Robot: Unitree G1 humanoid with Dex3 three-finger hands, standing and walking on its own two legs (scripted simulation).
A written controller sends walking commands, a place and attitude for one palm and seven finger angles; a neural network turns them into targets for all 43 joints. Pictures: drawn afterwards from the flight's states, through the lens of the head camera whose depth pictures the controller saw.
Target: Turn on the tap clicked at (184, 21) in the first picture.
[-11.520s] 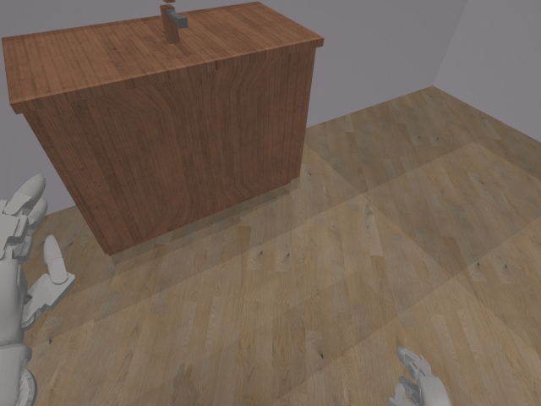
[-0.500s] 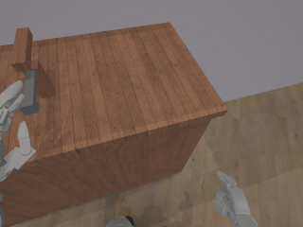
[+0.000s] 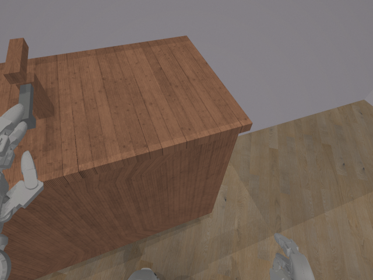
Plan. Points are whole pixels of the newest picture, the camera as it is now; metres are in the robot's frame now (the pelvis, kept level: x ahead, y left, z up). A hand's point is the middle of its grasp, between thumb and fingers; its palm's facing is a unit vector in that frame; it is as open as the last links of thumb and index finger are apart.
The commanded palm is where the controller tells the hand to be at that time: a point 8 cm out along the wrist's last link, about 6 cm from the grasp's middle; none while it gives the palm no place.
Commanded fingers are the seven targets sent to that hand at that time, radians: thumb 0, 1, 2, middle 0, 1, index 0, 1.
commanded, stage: shuffle to correct the standing spot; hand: left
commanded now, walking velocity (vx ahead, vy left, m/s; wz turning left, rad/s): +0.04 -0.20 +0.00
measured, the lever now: (24, 120) +0.37 +0.34 +0.14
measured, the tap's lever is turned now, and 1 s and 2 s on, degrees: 0 0 0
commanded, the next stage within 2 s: come to a stop and stand still in 0.36 s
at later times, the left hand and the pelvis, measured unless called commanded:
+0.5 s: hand (47, 176) +0.23 +0.22 +0.18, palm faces +0.35 -0.83 -0.44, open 7.4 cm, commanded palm +0.17 +0.27 +0.19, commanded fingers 0.00 0.90 0.90 -0.20 -0.30 -0.20 -0.30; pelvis +0.01 -0.02 -0.01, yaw +1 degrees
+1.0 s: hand (30, 169) +0.24 +0.25 +0.17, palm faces +0.39 -0.82 -0.42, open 7.4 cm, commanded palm +0.19 +0.29 +0.19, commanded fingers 0.00 0.90 0.90 -0.20 -0.30 -0.20 -0.30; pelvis +0.04 +0.01 +0.01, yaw +2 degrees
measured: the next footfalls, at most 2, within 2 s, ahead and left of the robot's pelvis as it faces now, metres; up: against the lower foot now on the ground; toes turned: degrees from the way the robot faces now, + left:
left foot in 0.76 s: +0.06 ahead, +0.12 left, +0.00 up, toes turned +4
